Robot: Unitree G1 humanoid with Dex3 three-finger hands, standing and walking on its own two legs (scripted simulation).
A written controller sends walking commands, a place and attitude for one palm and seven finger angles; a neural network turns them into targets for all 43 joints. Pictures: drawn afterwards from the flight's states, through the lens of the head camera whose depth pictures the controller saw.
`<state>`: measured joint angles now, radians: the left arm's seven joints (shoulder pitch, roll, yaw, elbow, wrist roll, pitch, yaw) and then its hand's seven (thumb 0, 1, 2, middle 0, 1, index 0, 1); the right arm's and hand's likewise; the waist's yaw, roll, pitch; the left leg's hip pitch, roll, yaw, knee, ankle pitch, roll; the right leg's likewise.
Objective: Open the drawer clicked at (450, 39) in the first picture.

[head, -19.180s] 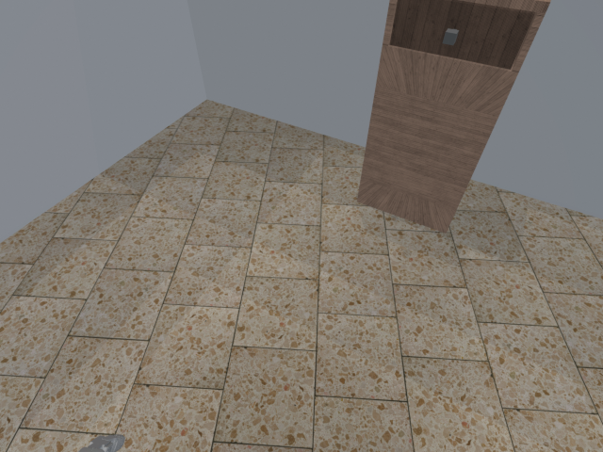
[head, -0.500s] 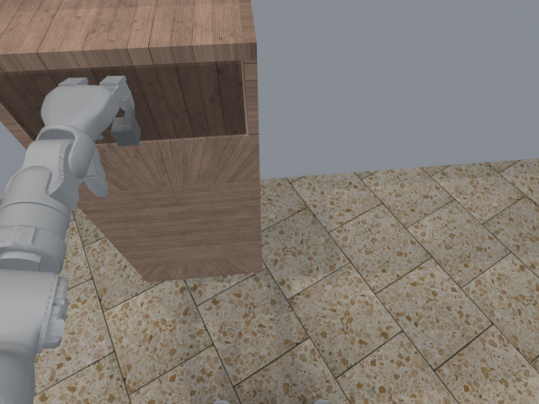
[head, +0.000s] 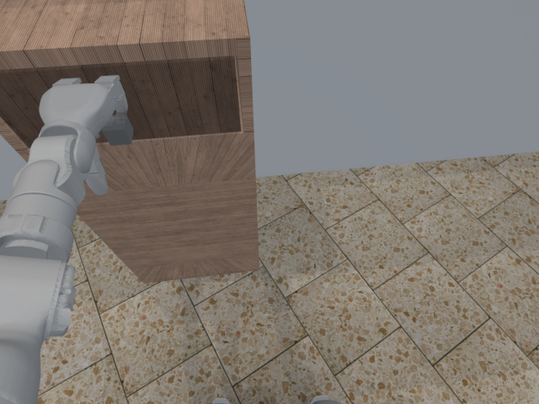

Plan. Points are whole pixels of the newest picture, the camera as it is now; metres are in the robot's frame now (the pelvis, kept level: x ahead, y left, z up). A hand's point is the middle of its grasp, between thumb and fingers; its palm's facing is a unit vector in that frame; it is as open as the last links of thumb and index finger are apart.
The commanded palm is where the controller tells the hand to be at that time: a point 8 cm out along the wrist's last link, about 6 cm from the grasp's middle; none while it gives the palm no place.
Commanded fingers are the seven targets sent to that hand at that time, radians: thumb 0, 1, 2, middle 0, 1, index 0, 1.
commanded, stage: lower the fingers behind the handle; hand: left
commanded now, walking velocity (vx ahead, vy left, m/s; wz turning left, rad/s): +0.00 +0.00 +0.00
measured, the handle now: (119, 122) +0.54 +0.23 +0.08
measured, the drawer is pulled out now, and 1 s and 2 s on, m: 0.00 0.00 0.00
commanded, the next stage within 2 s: lift the fingers back up to retry in 0.68 s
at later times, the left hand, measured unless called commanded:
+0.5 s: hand (99, 136) +0.50 +0.25 +0.09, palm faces -0.02 +0.01 -1.00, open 13.6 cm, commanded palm +0.48 +0.24 +0.12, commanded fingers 0.00 -0.50 0.30 -0.30 -1.20 -0.30 -1.20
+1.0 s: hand (98, 137) +0.49 +0.25 +0.09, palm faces -0.03 +0.00 -1.00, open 13.8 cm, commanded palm +0.48 +0.25 +0.15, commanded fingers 0.00 -0.50 0.30 -0.30 -1.20 -0.30 -1.20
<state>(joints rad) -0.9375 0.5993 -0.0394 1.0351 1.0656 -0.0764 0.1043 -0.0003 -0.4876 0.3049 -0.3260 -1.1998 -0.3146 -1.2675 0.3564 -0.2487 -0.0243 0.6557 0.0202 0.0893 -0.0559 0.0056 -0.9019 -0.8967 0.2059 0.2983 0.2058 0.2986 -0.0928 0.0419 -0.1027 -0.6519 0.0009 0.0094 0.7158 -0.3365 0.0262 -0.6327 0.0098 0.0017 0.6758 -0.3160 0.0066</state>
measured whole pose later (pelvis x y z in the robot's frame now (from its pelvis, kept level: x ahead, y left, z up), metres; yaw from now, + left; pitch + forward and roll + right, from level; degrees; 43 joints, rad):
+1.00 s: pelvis +0.00 +0.00 +0.00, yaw -1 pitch +16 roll -2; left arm -0.90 0.59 -0.03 1.02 1.05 -0.04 0.13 0.00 -0.49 0.30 -0.32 -1.20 -0.30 -1.27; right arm 0.39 -0.26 -0.04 0.68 0.02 0.10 -0.05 0.01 -0.90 -0.90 0.20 0.30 0.20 0.30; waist -0.10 0.06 -0.13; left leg -0.67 0.01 0.01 0.74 -0.35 0.03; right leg -0.64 0.02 0.00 0.68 -0.32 0.01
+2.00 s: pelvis +0.02 -0.01 +0.01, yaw +1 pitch +12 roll -1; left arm -0.89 0.57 -0.04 0.89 1.01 -0.04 0.05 0.00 -0.49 0.30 -0.35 -1.22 -0.34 -1.22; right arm 0.31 -0.28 -0.04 0.69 0.03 0.12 -0.05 0.01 -0.90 -0.90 0.20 0.30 0.20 0.30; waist -0.06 0.07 -0.10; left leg -0.51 0.00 0.00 0.62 -0.33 0.01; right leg -0.50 0.01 -0.01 0.60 -0.32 -0.01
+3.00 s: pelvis +0.02 +0.00 +0.01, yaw +0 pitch +11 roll -1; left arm -0.85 0.56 -0.03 0.88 1.03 -0.01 0.04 0.00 -0.49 0.30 -0.32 -1.20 -0.32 -1.20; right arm 0.31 -0.26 -0.03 0.66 0.03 0.11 -0.05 0.01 -0.90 -0.90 0.20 0.30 0.20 0.30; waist -0.05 0.06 -0.10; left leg -0.48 0.00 0.02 0.61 -0.32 0.02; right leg -0.48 0.01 0.01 0.58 -0.30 0.00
